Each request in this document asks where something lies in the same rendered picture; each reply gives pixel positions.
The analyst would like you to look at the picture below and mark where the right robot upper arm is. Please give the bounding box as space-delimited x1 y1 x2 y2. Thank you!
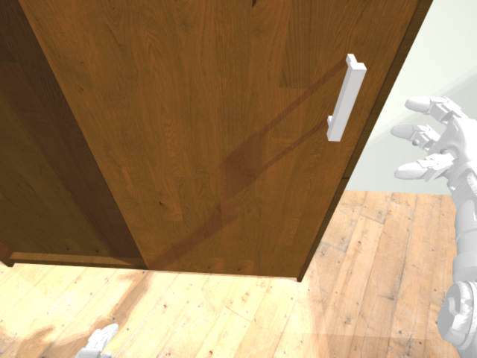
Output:
437 280 477 358

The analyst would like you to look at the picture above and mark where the left robot hand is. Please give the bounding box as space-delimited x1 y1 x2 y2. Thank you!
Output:
75 324 119 358

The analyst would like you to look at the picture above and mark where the right robot hand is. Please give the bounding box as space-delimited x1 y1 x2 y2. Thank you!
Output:
391 96 477 183

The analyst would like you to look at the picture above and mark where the right robot forearm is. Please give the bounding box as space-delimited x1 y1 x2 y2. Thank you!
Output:
447 160 477 283

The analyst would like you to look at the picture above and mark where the wardrobe door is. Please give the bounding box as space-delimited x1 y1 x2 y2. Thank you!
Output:
0 0 142 258
19 0 419 277

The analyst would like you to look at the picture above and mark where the handle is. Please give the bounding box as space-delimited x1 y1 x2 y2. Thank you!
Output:
327 54 367 142

